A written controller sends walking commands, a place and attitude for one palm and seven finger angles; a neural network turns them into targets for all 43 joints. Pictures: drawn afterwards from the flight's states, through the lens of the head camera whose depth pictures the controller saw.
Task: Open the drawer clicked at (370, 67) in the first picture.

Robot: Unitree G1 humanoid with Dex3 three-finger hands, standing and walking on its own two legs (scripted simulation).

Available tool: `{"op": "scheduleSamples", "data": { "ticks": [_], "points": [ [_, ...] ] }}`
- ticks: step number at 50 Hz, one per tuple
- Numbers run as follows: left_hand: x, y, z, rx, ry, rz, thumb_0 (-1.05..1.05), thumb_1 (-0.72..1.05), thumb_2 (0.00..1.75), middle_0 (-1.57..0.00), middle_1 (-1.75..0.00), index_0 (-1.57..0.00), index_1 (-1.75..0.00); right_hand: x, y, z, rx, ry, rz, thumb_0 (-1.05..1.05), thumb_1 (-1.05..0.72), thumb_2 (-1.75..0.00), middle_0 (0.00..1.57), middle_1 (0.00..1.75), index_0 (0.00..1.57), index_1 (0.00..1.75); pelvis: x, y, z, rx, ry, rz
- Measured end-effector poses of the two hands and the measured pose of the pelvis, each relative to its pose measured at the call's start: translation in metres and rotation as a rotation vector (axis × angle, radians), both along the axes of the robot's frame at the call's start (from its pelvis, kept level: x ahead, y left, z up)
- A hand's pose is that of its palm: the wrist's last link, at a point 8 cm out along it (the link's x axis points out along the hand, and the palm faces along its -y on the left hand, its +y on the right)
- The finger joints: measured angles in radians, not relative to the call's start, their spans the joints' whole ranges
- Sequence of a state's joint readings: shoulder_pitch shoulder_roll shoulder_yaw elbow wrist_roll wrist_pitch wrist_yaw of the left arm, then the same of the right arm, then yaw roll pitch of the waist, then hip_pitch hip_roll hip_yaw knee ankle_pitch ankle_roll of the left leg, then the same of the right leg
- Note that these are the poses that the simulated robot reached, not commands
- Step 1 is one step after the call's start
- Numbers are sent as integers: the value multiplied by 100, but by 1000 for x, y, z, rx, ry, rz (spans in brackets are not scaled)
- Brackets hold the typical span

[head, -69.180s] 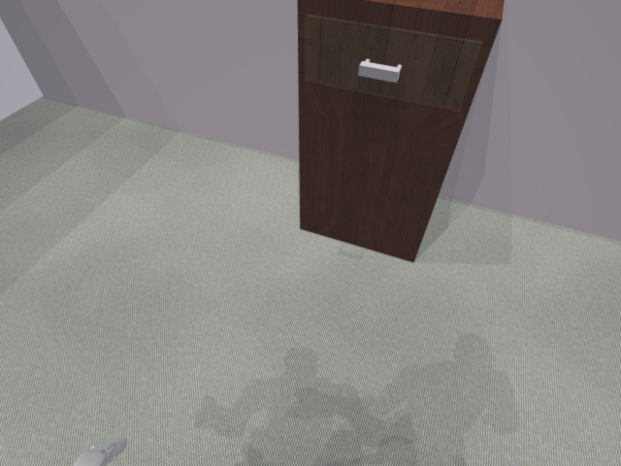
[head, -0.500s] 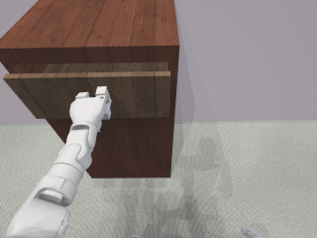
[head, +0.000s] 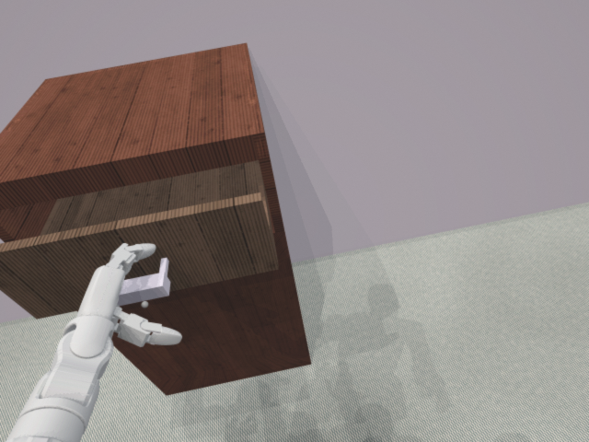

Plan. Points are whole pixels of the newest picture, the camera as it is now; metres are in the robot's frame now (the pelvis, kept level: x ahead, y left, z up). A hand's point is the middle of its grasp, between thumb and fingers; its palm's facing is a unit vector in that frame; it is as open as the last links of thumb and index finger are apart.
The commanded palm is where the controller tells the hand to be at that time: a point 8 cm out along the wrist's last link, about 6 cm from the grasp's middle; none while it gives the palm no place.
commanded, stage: relax the arm and regain balance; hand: left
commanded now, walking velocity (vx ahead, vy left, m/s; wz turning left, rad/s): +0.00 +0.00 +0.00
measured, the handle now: (136, 279) +0.39 +0.26 +0.02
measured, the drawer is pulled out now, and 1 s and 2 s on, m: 0.10 0.17 0.17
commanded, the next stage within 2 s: stand and wait in 0.84 s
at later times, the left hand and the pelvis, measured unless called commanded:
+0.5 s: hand (135, 341) +0.26 +0.21 +0.05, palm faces +0.03 -0.85 -0.53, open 15.3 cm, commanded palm none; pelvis -0.05 -0.01 +0.01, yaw +1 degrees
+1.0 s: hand (132, 349) +0.25 +0.21 +0.05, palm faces +0.01 -0.86 -0.52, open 15.5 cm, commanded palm none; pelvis -0.07 +0.00 +0.01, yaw +1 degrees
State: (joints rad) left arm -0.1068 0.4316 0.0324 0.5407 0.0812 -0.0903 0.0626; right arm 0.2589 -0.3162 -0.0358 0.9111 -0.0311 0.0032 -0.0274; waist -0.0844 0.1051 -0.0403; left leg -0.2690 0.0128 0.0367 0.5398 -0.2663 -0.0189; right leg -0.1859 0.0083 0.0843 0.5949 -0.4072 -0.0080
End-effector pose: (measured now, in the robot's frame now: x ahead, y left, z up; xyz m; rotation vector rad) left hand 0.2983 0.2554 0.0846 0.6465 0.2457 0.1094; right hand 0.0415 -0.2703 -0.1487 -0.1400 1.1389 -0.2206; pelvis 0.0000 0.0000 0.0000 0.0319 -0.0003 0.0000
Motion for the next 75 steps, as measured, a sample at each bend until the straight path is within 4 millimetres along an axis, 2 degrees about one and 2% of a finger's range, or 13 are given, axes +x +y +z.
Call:
{"op": "scheduleSamples", "data": {
  "ticks": [7,15,21,31,43,50,66,75],
  "points": [
    [-19,0,0,-44,-20,8,1,-45,32,-3,-49,-35,-45,-12,-12,9,-13,41,25,1,-91,-90,20,30,21,30,-13,-9,5,-1,-38,12],
    [-39,-1,1,-71,-22,0,0,-48,30,-2,-47,-36,-41,-27,-36,23,-64,23,4,1,-91,-90,20,30,21,30,-31,-12,8,-8,-65,12],
    [-53,-2,1,-82,-19,-8,-1,-49,30,-2,-45,-35,-40,-42,-42,27,-78,26,-1,1,-91,-90,20,30,20,30,-45,-12,9,-16,-75,13],
    [-68,-3,1,-96,-22,-20,-1,-49,30,-1,-44,-33,-39,-74,-30,20,-49,79,3,1,-91,-90,20,30,20,30,-61,-8,9,-23,-82,19],
    [-70,-2,0,-108,-33,-34,-1,-49,30,-1,-42,-31,-37,-102,-9,11,-7,141,-13,1,-91,-90,20,30,21,30,-68,-1,8,-21,-80,17],
    [-71,-1,0,-110,-35,-38,-1,-49,30,-1,-42,-30,-37,-101,-8,11,-5,133,-20,1,-91,-90,20,30,21,30,-68,1,8,-18,-78,14],
    [-71,-1,1,-114,-40,-35,-1,-49,30,-2,-40,-30,-37,-74,-24,22,-43,69,-11,1,-91,-90,20,30,21,30,-65,-3,9,-20,-77,15],
    [-71,-1,1,-117,-41,-34,-1,-49,30,-2,-40,-30,-37,-69,-28,24,-52,66,-2,1,-91,-90,20,30,21,30,-63,-5,10,-23,-76,17]
  ]
}}
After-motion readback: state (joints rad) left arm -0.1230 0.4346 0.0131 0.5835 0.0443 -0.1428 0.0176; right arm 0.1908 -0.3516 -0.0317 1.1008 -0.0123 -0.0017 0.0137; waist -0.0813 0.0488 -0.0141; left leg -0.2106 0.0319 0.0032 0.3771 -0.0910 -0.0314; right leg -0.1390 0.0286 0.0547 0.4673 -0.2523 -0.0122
